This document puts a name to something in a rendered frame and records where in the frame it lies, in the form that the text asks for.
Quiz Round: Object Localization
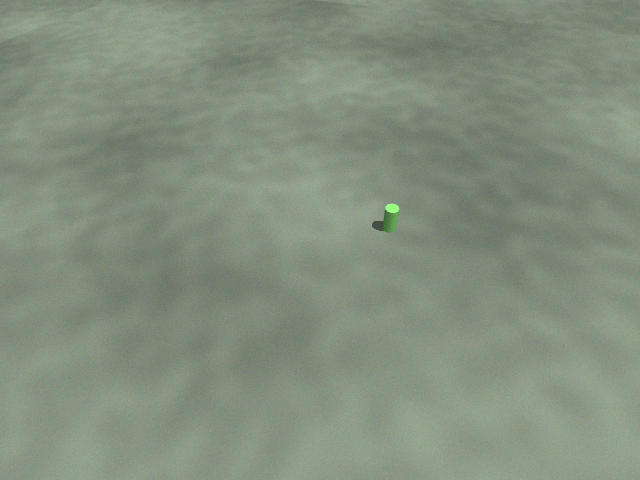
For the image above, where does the can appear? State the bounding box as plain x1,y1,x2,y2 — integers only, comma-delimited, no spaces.
383,204,399,233

